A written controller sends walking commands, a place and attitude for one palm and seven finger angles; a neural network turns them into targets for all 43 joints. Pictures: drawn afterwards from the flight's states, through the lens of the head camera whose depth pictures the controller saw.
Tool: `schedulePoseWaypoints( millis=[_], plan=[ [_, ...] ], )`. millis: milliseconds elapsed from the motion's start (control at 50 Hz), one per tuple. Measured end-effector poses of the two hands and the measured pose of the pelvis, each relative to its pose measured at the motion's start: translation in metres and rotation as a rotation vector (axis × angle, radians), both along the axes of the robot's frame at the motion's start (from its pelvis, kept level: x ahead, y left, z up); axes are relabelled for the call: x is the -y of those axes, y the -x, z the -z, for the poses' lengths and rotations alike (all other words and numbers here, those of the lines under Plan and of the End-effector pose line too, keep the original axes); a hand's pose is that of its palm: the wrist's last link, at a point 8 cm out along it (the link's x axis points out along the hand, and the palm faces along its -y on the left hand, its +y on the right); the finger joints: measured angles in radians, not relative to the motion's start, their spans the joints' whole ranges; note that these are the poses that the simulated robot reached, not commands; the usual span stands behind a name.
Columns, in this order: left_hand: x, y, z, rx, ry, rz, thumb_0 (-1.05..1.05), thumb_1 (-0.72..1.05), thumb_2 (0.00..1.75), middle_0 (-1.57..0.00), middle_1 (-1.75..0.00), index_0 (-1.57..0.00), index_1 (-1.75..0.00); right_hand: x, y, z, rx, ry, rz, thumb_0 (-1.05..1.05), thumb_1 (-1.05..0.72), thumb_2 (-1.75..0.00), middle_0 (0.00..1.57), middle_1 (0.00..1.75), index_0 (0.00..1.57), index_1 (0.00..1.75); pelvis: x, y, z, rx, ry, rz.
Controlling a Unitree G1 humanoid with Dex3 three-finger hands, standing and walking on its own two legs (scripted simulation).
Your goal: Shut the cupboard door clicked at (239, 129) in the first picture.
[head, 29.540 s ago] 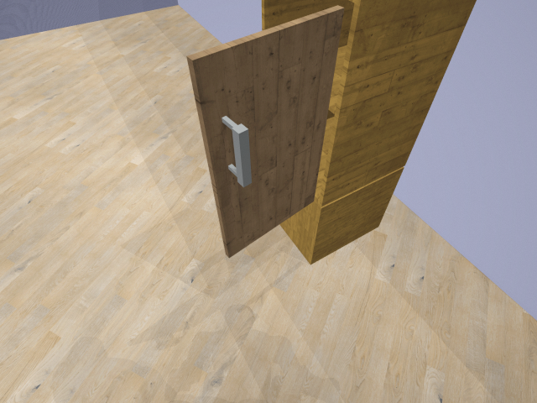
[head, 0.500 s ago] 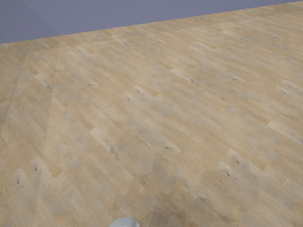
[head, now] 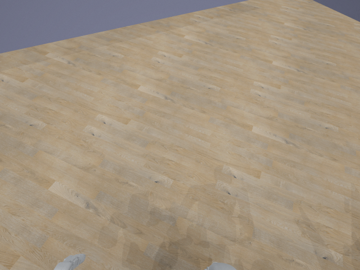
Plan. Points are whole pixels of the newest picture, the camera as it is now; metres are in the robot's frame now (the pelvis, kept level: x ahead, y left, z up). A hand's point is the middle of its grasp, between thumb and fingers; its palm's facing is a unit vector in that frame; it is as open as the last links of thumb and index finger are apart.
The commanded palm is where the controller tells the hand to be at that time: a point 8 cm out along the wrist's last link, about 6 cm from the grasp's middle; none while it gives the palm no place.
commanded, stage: turn to face it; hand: left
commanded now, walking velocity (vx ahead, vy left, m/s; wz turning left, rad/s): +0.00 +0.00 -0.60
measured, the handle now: out of the picture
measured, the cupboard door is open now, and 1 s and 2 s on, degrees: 59 59 59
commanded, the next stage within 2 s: none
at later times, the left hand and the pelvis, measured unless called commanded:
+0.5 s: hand out of the picture +0.14 +0.16 -0.18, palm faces -0.27 -0.94 -0.19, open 7.3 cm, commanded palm none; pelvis +0.01 -0.01 -0.02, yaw -18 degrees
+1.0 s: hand (152, 242) +0.21 +0.08 -0.16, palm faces -0.56 -0.79 -0.27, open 7.3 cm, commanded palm none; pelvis +0.00 -0.03 -0.02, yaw -35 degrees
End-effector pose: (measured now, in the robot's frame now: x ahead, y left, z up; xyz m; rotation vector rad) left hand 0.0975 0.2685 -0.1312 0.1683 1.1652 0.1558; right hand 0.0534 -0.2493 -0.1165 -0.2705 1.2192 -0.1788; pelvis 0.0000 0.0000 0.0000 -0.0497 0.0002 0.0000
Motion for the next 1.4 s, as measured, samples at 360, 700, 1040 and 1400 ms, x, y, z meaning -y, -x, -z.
schedulePoseWaypoints(
  millis=[360, 700, 1040, 1400],
  plan=[
    [0.077, -0.048, -0.003, 0.000, -0.026, 0.269, 0.00, 0.91, 0.90, -0.20, -0.30, -0.21, -0.30, 0.050, 0.060, 0.022, -0.022, -0.029, 0.284, 0.01, -0.91, -0.90, 0.20, 0.30, 0.20, 0.30, 0.026, 0.000, 0.008, 0.001, -0.052, 0.221],
    [0.055, -0.092, 0.011, -0.072, 0.008, 0.410, 0.00, 0.91, 0.90, -0.20, -0.30, -0.20, -0.30, 0.004, 0.074, -0.004, 0.053, 0.021, 0.405, 0.01, -0.90, -0.90, 0.20, 0.30, 0.20, 0.30, -0.004, -0.014, 0.002, 0.002, 0.000, 0.440],
    [0.151, -0.127, -0.006, 0.021, -0.050, 0.678, 0.00, 0.91, 0.90, -0.20, -0.30, -0.20, -0.30, 0.026, 0.177, 0.030, -0.040, -0.042, 0.701, 0.01, -0.91, -0.90, 0.20, 0.30, 0.20, 0.30, 0.027, 0.002, 0.011, 0.010, -0.049, 0.642],
    [0.174, -0.177, 0.014, -0.069, -0.005, 0.852, 0.00, 0.91, 0.90, -0.20, -0.30, -0.20, -0.30, -0.014, 0.171, -0.002, 0.032, 0.032, 0.836, 0.01, -0.90, -0.90, 0.20, 0.30, 0.20, 0.30, 0.015, -0.025, 0.004, -0.002, -0.014, 0.868]
  ],
)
